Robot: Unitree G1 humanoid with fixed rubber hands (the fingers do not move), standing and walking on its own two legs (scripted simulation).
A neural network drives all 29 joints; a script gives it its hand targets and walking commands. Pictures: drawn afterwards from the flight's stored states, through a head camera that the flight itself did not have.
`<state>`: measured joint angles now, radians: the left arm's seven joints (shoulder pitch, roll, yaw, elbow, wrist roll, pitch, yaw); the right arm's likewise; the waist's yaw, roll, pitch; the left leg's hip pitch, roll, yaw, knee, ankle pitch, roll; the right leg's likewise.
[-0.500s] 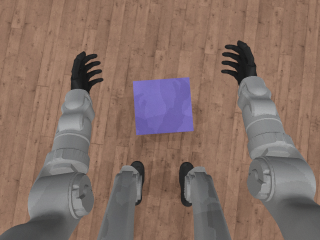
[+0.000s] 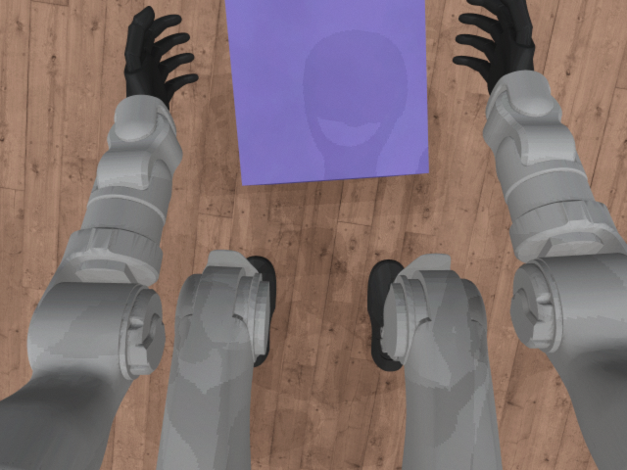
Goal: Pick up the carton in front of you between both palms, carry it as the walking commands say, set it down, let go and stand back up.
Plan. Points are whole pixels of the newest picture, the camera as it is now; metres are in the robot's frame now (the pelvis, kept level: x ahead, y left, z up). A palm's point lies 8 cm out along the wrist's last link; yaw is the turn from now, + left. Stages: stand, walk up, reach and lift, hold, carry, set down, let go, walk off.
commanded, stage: reach and lift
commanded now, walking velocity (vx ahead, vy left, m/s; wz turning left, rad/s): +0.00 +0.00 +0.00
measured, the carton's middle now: (326, 108) +0.50 -0.01 -0.29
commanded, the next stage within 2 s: none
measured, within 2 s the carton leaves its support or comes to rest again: leaves its support in 1.00 s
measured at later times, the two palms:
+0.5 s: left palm (180, 93) +0.51 +0.18 -0.22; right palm (471, 77) +0.53 -0.18 -0.23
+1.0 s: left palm (200, 83) +0.52 +0.15 -0.21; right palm (450, 72) +0.53 -0.15 -0.22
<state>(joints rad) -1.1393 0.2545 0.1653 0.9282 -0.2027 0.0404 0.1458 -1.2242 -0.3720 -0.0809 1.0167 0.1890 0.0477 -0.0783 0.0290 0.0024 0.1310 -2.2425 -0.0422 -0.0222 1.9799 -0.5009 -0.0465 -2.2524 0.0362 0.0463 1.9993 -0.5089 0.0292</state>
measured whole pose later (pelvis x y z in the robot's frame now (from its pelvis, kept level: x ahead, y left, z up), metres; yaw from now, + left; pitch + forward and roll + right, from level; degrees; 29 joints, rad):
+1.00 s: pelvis +0.00 +0.00 -0.05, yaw +0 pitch +38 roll +1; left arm -1.35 0.20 0.17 1.14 -0.20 0.02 0.20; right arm -1.43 -0.30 0.00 1.23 0.18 0.03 -0.14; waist 0.02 0.03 0.26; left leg -2.30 -0.07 -0.03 2.16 -0.53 -0.06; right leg -2.30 0.04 0.05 2.18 -0.54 0.03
